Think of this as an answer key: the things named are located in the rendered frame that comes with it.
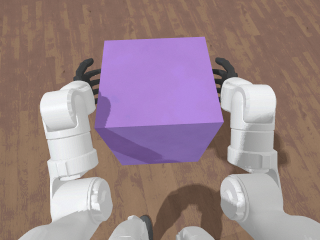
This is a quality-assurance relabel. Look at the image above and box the carton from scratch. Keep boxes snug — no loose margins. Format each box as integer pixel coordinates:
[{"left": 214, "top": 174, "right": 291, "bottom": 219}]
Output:
[{"left": 94, "top": 36, "right": 224, "bottom": 166}]

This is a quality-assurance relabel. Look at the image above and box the right robot upper arm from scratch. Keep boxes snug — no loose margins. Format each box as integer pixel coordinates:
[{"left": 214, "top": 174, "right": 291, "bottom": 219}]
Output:
[{"left": 220, "top": 173, "right": 320, "bottom": 240}]

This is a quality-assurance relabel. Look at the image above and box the left robot shin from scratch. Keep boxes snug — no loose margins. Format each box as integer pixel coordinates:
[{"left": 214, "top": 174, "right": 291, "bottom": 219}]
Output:
[{"left": 127, "top": 215, "right": 149, "bottom": 240}]

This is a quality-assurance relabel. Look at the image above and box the right robot forearm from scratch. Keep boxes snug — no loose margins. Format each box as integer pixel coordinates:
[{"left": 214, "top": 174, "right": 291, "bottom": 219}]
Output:
[{"left": 220, "top": 77, "right": 284, "bottom": 205}]

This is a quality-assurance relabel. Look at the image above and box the right robot hand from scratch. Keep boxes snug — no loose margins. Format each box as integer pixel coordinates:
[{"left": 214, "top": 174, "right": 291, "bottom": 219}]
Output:
[{"left": 212, "top": 57, "right": 238, "bottom": 102}]

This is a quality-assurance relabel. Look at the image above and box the left robot hand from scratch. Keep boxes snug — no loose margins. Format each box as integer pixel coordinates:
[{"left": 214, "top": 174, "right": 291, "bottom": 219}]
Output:
[{"left": 73, "top": 58, "right": 101, "bottom": 104}]

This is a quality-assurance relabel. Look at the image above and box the left robot foot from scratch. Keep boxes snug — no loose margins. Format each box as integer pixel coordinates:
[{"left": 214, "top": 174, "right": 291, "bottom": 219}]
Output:
[{"left": 140, "top": 215, "right": 153, "bottom": 240}]

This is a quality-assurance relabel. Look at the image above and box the left robot forearm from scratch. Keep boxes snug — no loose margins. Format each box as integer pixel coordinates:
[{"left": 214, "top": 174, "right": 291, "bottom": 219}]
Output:
[{"left": 40, "top": 80, "right": 99, "bottom": 218}]

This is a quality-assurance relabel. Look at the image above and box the left robot upper arm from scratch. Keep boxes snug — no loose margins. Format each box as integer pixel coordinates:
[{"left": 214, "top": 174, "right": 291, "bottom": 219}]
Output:
[{"left": 18, "top": 177, "right": 113, "bottom": 240}]

